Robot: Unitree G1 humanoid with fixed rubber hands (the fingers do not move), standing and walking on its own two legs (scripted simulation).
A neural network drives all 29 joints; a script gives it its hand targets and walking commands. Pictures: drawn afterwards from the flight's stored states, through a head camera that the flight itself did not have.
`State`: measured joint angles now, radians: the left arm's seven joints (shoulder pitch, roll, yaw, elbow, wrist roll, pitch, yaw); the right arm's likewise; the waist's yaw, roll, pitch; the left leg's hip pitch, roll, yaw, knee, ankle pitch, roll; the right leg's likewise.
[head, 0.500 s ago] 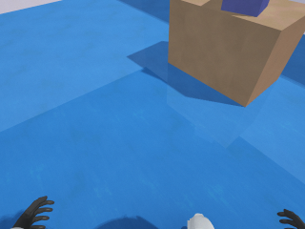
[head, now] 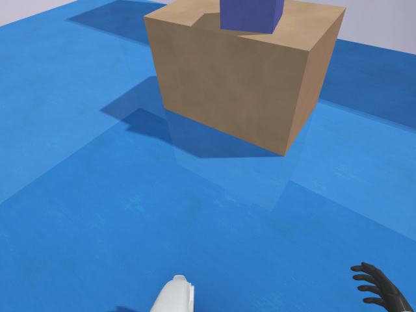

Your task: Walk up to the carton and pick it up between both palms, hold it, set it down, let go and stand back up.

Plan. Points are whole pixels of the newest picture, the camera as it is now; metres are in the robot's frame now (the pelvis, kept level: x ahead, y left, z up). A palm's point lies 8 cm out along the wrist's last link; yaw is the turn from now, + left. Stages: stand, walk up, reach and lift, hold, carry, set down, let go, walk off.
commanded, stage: walk up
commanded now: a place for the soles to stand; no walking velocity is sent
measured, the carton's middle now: out of the picture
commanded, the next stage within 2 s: none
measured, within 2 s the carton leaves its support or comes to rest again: neither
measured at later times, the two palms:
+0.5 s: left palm (112, 158) +0.51 +0.34 -0.05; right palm (347, 288) +0.20 -0.23 -0.06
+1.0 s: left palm (134, 121) +0.66 +0.31 -0.04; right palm (345, 177) +0.48 -0.31 -0.08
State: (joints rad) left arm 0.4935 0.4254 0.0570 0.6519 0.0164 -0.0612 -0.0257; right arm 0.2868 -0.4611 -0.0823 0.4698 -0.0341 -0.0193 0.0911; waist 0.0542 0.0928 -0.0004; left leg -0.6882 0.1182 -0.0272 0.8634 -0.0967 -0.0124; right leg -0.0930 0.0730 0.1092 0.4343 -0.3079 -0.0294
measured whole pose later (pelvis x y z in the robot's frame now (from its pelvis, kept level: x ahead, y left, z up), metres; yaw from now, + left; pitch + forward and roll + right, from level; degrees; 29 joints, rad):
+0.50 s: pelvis +0.27 +0.09 +0.00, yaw -14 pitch -4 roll +0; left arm 0.25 0.45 0.06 0.55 0.02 0.00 -0.04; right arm 0.54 -0.45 -0.09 0.52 -0.04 -0.07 0.03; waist -0.10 -0.02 0.09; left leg -0.08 0.03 0.19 0.49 -0.34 0.03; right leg -0.61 -0.03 0.04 0.90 -0.18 -0.01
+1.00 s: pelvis +0.49 +0.03 +0.00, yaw -26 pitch -5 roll +1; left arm 0.46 0.41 0.05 0.58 0.02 -0.05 0.04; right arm 0.31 -0.49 -0.10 0.49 -0.05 0.03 0.06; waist 0.05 0.09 0.12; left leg -0.64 0.13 -0.06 1.08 -0.20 -0.01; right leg -0.19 0.06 0.09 0.54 -0.26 -0.04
